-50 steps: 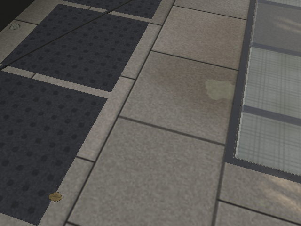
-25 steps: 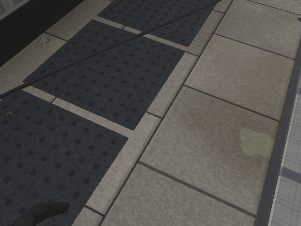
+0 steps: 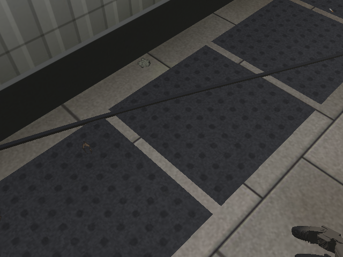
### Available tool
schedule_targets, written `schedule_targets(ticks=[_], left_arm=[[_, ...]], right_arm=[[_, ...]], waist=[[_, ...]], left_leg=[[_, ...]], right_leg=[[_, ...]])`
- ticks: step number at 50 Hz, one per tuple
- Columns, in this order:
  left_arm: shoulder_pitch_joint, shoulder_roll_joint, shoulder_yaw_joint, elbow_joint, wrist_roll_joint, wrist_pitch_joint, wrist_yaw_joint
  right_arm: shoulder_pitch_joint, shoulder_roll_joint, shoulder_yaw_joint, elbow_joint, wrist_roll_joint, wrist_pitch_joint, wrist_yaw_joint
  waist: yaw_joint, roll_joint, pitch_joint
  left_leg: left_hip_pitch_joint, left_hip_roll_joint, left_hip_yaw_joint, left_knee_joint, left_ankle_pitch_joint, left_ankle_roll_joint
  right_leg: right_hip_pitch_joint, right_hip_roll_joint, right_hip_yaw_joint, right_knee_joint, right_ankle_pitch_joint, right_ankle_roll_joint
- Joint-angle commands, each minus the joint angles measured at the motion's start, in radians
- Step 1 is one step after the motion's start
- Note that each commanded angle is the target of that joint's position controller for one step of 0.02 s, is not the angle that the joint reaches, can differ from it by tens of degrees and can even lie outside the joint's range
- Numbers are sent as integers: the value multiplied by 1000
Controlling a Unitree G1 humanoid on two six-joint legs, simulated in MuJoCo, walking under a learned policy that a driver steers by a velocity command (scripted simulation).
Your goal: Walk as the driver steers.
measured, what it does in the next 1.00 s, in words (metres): walks ahead, turning right: left foot, then right foot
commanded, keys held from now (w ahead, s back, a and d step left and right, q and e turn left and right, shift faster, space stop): w+e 1.00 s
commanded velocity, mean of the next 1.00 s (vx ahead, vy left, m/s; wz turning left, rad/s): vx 0.50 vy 0.00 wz -0.46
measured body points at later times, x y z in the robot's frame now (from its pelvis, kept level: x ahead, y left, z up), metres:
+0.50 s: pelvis +0.26 +0.01 +0.00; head +0.29 +0.00 +0.44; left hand +0.51 +0.20 -0.10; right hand +0.23 -0.28 -0.13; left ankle +0.16 +0.13 -0.74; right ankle +0.40 -0.16 -0.70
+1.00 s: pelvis +0.53 -0.09 +0.00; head +0.56 -0.12 +0.45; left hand +0.73 +0.14 -0.11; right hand +0.62 -0.42 -0.08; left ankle +0.76 -0.05 -0.71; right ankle +0.41 -0.14 -0.74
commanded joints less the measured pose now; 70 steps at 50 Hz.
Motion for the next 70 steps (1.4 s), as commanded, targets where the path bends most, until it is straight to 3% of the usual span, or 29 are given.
schedule_targets(ticks=[1,3,4,5,6,8,10,17,24,27,29,30,31,32,33,34,36,39,44,49,52,53,54,55,56,58,59,63,70], left_arm=[[-25,196,40,-41,-7,6,8],[-42,149,20,-61,8,3,10],[22,43,-13,-97,24,-11,9],[37,69,-11,-92,6,-24,9],[-19,148,15,-102,-18,-25,7],[-97,133,18,-118,-9,-15,9],[-66,100,22,-104,-2,13,11],[-184,43,15,-152,6,33,-4],[-394,34,2,-255,7,29,-46],[-347,74,23,-276,6,35,-53],[-86,163,77,-218,1,41,-38],[45,259,109,-191,-1,54,-14],[-22,330,112,-224,-4,44,-13],[0,241,85,-240,4,31,-20],[-20,190,72,-230,10,18,-20],[-79,164,63,-232,6,11,-21],[-172,115,45,-262,21,9,-11],[-173,140,53,-260,19,3,4],[-113,168,63,-235,5,16,27],[-47,161,63,-210,-2,30,32],[-73,133,57,-220,5,35,32],[-75,77,36,-234,14,32,27],[17,14,18,-260,4,24,31],[63,65,17,-272,-14,18,31],[7,146,38,-256,-18,23,31],[-123,156,49,-282,8,35,33],[-127,147,56,-286,12,43,32],[-122,71,41,-307,9,77,31],[-250,61,37,-347,15,82,-13]], right_arm=[[-5,-110,-42,-78,0,-24,4],[266,-198,-87,-10,-19,-21,-14],[384,-295,-108,-1,-46,-10,-26],[407,-248,-95,8,-38,-6,-23],[353,-189,-74,15,-26,-7,-20],[235,-124,-54,21,-21,-15,-14],[164,-95,-50,31,-30,-34,-10],[173,-135,-72,99,-37,-53,-31],[271,-194,-95,161,-6,-13,-43],[257,-234,-106,163,3,11,-51],[236,-233,-100,155,10,24,-58],[264,-174,-76,134,-20,13,-59],[314,-65,-40,76,-33,-19,-48],[213,-157,-54,66,1,-58,-32],[140,-172,-57,40,29,-74,-24],[136,-158,-53,45,13,-80,-30],[155,-171,-65,60,-26,-65,-37],[161,-138,-58,55,-35,-37,-35],[-25,-83,-31,12,-31,-37,-25],[-85,-136,-49,-10,-10,-55,-5],[58,-173,-74,23,-12,-68,-10],[180,-212,-89,36,-30,-74,-17],[298,-293,-108,52,-51,-66,-23],[332,-272,-106,75,-30,-56,-12],[278,-185,-83,58,-20,-50,-15],[169,-131,-62,49,-37,-34,-22],[138,-108,-54,52,-41,-34,-24],[108,-149,-69,87,-33,-36,-30],[92,-198,-83,127,-6,11,-50]], waist=[[-104,-124,0],[-241,-77,-184],[-246,143,-342],[-248,229,-411],[-240,150,-255],[-183,83,-92],[-126,101,-41],[-126,22,19],[-198,-1,81],[-144,48,7],[4,38,-139],[36,-106,-230],[-77,-312,-334],[1,-163,-378],[-1,-125,-246],[-56,-35,-146],[-121,-52,-84],[-144,-57,-60],[-75,-98,-24],[-61,-131,-24],[-147,-159,-67],[-205,-103,-176],[-194,126,-315],[-181,303,-335],[-199,170,-207],[-176,44,-42],[-149,55,-20],[-114,90,-36],[-153,67,-69]], left_leg=[[163,-41,27,-82,-18,37],[597,24,-30,-78,5,99],[956,297,-405,-97,-96,214],[950,375,-667,-223,-217,272],[833,341,-546,-246,-276,236],[595,254,-320,-315,-213,194],[449,209,-188,-389,-106,177],[448,181,79,-449,112,165],[634,234,184,-394,200,135],[691,235,225,-211,646,102],[575,180,269,154,732,50],[300,127,267,476,289,0],[-112,-107,115,820,-514,-62],[-216,-66,-83,867,-505,-37],[-262,-26,-75,825,-427,-13],[-225,20,-70,720,-352,-7],[-93,62,-72,600,-280,-21],[-41,55,-43,468,-232,-67],[44,-19,-17,88,101,-95],[106,-50,-61,-62,85,-64],[301,-52,-38,-124,2,-4],[517,56,-128,-108,-29,52],[858,276,-494,-160,-202,179],[912,378,-813,-256,-456,245],[809,341,-704,-283,-555,209],[556,258,-398,-285,-150,167],[487,224,-291,-283,70,157],[422,203,-72,-306,454,188],[472,192,117,-282,391,152]], right_leg=[[-45,-258,159,33,502,-148],[-213,-166,92,380,523,-90],[-571,-32,14,765,111,-14],[-698,2,127,949,-276,-9],[-775,-50,154,1019,-224,-14],[-750,-119,117,958,-75,-14],[-648,-152,127,907,13,-1],[-689,-140,126,639,311,20],[-716,-112,15,394,281,-39],[-576,-28,-70,381,128,-94],[-196,58,-88,299,160,-161],[111,-101,173,288,200,-227],[379,-331,778,133,5,-435],[394,-352,833,36,-46,-413],[294,-319,679,36,11,-370],[136,-271,557,38,120,-332],[-72,-213,438,4,289,-307],[-197,-185,358,-26,426,-316],[-282,-94,262,-12,304,-235],[-186,-146,397,86,173,-201],[-180,-119,428,226,224,-155],[-253,-63,370,438,185,-119],[-555,78,224,776,-94,-44],[-762,50,203,977,-305,-23],[-816,-7,220,1059,-216,-13],[-756,-59,171,1022,-99,5],[-709,-80,169,982,-84,12],[-649,-91,100,827,-39,49],[-505,-75,23,458,243,19]])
